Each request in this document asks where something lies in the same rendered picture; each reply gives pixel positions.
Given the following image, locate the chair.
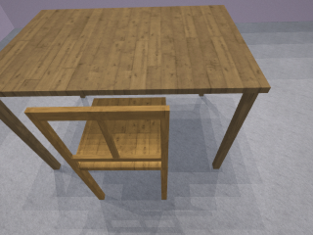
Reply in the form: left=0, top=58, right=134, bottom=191
left=24, top=97, right=170, bottom=200

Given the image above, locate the table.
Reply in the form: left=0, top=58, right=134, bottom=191
left=0, top=5, right=271, bottom=170

